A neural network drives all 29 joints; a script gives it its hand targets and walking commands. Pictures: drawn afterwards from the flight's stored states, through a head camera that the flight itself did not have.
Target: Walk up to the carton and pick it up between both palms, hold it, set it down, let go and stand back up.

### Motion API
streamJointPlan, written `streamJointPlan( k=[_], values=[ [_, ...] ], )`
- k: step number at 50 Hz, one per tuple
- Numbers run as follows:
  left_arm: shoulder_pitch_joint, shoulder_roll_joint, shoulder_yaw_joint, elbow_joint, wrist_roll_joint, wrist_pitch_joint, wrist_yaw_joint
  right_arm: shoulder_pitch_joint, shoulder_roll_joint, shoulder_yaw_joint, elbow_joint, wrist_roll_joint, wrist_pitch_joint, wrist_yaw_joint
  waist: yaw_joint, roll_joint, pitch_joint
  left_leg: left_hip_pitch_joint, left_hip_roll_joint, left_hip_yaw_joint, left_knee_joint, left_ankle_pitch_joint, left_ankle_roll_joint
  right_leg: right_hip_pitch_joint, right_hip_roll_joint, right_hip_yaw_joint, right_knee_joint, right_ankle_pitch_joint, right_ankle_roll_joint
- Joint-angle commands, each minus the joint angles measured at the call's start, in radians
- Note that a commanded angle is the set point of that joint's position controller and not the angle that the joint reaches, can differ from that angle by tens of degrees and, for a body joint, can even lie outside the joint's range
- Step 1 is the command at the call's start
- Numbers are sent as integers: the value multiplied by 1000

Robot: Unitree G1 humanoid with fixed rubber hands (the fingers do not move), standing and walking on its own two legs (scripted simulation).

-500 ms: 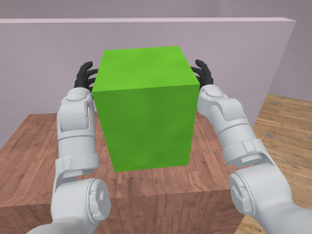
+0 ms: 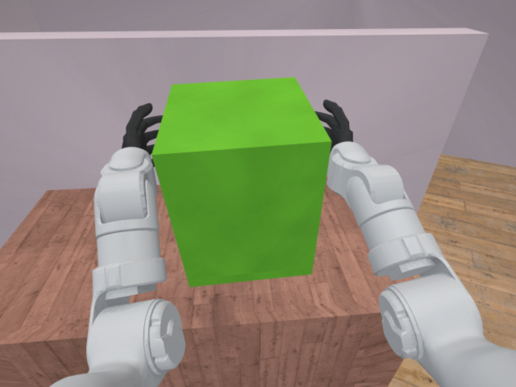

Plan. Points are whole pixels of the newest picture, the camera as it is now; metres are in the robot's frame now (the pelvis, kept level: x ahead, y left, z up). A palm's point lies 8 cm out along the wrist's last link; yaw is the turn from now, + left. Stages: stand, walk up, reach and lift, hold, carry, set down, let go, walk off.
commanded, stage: hold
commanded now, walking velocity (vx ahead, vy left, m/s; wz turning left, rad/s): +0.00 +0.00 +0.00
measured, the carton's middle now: (242, 180) +0.39 +0.01 +0.20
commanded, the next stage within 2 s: none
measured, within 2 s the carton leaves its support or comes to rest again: neither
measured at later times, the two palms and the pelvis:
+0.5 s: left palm (131, 146) +0.36 +0.16 +0.28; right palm (341, 146) +0.35 -0.13 +0.27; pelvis -0.01 -0.01 +0.00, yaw +0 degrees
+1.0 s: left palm (132, 150) +0.36 +0.16 +0.28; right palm (339, 147) +0.36 -0.13 +0.27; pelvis +0.00 +0.00 +0.00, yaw +0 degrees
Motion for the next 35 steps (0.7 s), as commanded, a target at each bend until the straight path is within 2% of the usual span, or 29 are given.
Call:
streamJointPlan(
  k=[1,2,3,6,9,13,21,24,35],
  values=[
    [-712,-673,-571,-239,-225,-78,-117,-814,716,359,-492,153,-78,106,-24,58,-551,71,-103,35,9,423,-42,234,102,1,46,325,33],
    [-701,-650,-571,-209,-219,-70,-107,-806,678,355,-482,161,-67,97,-41,82,-511,101,-106,28,33,480,-55,218,102,5,46,370,35],
    [-681,-644,-559,-196,-207,-63,-106,-794,670,362,-484,161,-60,92,-37,73,-482,112,-108,30,36,480,-55,209,101,2,40,366,40],
    [-639,-595,-469,-78,-133,-33,-128,-738,632,308,-338,111,-29,97,-14,43,-280,13,-99,46,-51,260,-25,160,85,2,3,158,29],
    [-673,-593,-444,-55,-113,-26,-149,-773,639,283,-286,90,-33,113,4,41,-244,-52,-90,57,-96,177,-13,178,81,5,2,80,16],
    [-708,-616,-455,-46,-133,-36,-150,-845,659,285,-320,97,-53,119,3,46,-313,-15,-96,59,-65,236,-18,183,86,4,7,121,18],
    [-721,-598,-412,23,-121,-50,-153,-852,662,253,-265,66,-64,121,1,29,-297,-49,-99,63,-90,136,4,168,76,8,-4,62,21],
    [-735,-604,-419,26,-127,-56,-156,-854,659,242,-252,61,-69,123,-9,44,-306,-55,-98,61,-92,130,-1,170,75,8,-1,60,19],
    [-706,-614,-431,1,-132,-58,-153,-850,659,271,-303,82,-80,115,-6,46,-339,-19,-99,55,-63,221,-9,184,83,3,7,118,22]
  ],
)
